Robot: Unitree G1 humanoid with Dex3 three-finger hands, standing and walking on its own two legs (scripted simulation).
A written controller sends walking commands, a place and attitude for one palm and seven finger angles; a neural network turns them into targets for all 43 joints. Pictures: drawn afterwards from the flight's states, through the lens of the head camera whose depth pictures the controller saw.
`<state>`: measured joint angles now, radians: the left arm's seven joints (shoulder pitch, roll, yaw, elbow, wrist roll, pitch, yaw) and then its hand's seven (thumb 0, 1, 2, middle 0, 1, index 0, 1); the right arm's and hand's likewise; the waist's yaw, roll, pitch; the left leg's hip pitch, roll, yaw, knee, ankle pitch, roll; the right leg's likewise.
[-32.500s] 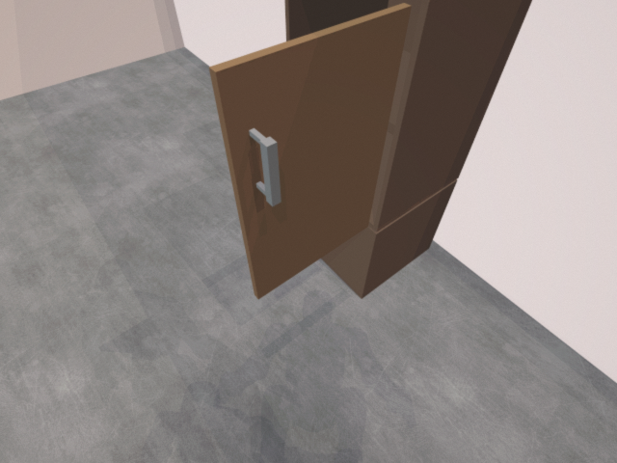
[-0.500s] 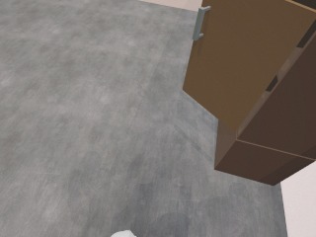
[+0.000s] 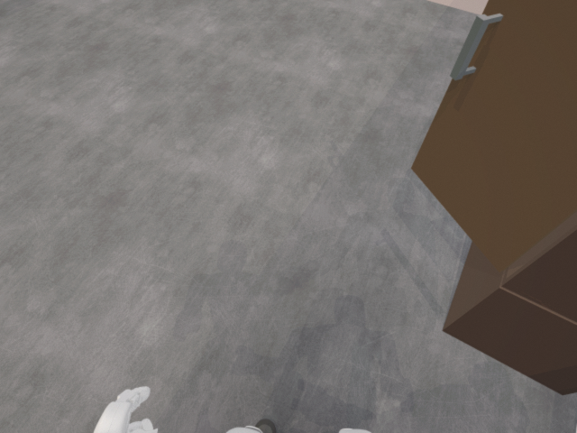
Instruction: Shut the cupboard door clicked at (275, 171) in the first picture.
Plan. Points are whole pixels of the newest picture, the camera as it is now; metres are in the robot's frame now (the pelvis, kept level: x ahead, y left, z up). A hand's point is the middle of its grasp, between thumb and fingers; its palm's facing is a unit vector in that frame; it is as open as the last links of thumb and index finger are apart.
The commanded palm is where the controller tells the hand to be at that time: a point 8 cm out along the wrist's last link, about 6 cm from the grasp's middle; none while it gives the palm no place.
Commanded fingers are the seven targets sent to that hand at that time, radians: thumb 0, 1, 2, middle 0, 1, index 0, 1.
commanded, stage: walk to a spot facing it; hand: left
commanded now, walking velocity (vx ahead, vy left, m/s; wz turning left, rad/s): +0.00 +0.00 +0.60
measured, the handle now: (475, 47) +0.81 -0.38 +0.07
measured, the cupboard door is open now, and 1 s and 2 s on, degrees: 55 55 55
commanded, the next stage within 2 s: turn to face it in 1.46 s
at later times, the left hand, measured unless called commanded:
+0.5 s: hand out of the picture -0.04 +0.19 -0.19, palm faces +0.39 -0.89 -0.23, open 7.4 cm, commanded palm none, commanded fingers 0.00 0.90 0.90 -0.20 -0.30 -0.20 -0.30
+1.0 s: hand (120, 388) +0.20 +0.27 -0.15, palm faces +0.51 -0.82 -0.25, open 7.3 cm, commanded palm none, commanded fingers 0.00 0.90 0.90 -0.20 -0.30 -0.20 -0.30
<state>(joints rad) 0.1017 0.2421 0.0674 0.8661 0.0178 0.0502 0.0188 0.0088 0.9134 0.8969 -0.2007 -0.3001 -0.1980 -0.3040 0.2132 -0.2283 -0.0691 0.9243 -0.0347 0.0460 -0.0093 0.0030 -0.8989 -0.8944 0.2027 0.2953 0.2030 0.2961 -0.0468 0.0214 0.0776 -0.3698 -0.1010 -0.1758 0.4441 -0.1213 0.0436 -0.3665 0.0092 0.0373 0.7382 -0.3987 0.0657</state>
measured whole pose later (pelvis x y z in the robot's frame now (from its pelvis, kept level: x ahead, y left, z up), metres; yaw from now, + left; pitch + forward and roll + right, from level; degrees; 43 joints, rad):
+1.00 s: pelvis +0.18 +0.03 -0.02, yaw +34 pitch +0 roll +1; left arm 0.12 0.20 0.05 0.83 0.03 -0.05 -0.02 0.01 0.91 0.90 -0.20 -0.30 -0.20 -0.30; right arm 0.35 -0.23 -0.06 1.01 -0.02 0.01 0.00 0.01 -0.90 -0.89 0.20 0.30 0.20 0.30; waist -0.05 0.04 0.08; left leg -0.28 -0.03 -0.08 1.07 -0.50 0.04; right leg -0.40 -0.07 -0.11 0.64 -0.24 -0.01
